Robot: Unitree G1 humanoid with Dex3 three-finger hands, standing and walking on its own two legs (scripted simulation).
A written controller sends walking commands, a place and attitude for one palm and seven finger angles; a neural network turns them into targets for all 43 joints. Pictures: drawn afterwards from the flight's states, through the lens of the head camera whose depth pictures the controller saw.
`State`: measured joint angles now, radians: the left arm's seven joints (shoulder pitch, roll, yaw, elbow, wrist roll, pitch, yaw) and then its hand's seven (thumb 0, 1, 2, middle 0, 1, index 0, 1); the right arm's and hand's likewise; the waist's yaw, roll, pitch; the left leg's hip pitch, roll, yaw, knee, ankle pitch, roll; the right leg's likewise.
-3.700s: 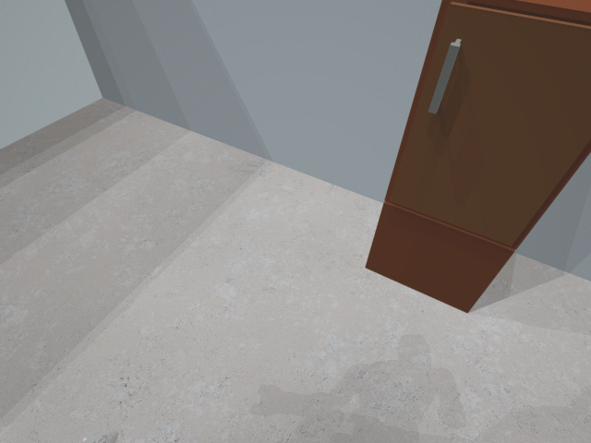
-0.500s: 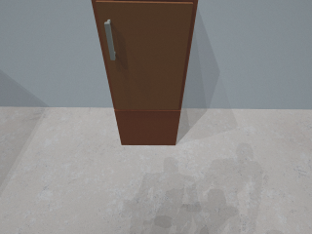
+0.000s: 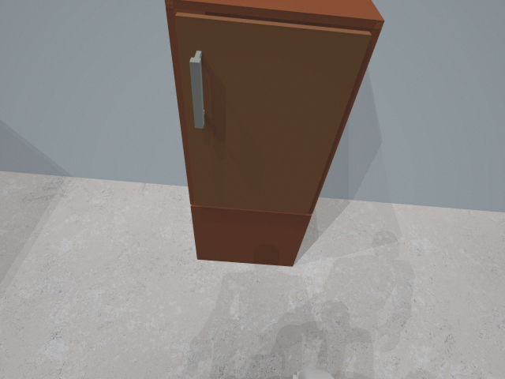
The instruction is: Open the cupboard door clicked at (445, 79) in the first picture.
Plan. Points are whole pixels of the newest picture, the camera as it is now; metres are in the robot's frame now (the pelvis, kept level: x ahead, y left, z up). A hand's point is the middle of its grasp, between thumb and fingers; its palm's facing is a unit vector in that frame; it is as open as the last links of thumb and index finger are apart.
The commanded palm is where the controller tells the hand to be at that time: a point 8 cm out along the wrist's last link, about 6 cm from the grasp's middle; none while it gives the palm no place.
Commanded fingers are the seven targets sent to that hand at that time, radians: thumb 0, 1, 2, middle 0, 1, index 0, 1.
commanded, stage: take the last steps up to it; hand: left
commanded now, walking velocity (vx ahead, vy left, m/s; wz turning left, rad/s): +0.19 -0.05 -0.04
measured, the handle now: (199, 91) +0.66 +0.18 +0.10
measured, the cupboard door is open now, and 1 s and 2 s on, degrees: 0 0 0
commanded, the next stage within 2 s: come to a stop and stand still in 0.10 s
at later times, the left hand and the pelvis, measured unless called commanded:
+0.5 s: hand (195, 337) +0.22 +0.12 -0.16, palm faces +0.06 -0.97 -0.24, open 7.2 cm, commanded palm none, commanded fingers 0.00 0.90 0.90 -0.20 -0.30 -0.20 -0.30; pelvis +0.12 -0.06 +0.00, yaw +1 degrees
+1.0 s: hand out of the picture +0.06 +0.21 -0.18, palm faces +0.08 -0.98 -0.15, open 7.4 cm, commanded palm none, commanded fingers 0.00 0.90 0.90 -0.20 -0.30 -0.20 -0.30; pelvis +0.08 +0.02 +0.01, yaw +1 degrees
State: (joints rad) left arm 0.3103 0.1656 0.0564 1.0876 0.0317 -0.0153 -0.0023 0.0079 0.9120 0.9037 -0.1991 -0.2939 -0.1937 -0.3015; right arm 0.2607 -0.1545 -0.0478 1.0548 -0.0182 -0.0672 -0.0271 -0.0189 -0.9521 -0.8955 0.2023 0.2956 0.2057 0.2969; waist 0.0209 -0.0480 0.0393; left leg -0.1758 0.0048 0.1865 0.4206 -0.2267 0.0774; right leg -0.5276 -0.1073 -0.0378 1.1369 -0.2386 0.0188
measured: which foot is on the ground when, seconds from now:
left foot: down 0.00-0.30, up 0.32-0.76, down 0.78-1.00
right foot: up 0.00-0.26, down 0.28-0.78, up 0.80-1.00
